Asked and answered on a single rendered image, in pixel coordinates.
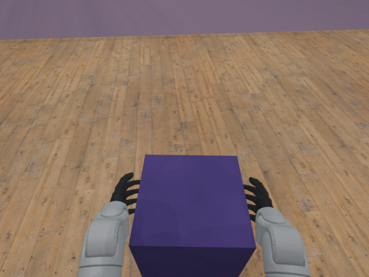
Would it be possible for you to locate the robot right hand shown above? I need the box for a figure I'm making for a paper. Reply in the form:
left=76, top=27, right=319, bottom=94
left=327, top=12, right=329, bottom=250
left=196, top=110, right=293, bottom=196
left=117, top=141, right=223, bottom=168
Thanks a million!
left=243, top=177, right=273, bottom=222

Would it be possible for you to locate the robot left forearm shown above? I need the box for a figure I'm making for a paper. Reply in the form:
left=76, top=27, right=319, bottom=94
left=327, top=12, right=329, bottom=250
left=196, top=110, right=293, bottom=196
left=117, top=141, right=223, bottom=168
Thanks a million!
left=78, top=201, right=129, bottom=277

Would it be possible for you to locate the carton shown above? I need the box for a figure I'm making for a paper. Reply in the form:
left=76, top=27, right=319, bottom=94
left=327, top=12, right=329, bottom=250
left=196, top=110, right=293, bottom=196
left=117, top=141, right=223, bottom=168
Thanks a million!
left=129, top=155, right=257, bottom=277

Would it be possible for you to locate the robot left hand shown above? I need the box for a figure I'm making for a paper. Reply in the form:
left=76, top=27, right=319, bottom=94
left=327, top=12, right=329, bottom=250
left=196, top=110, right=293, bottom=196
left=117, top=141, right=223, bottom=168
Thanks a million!
left=110, top=173, right=140, bottom=215

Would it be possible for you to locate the robot right forearm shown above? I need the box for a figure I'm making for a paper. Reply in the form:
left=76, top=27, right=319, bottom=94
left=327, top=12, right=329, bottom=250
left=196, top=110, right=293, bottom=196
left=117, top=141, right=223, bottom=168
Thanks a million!
left=255, top=207, right=311, bottom=277

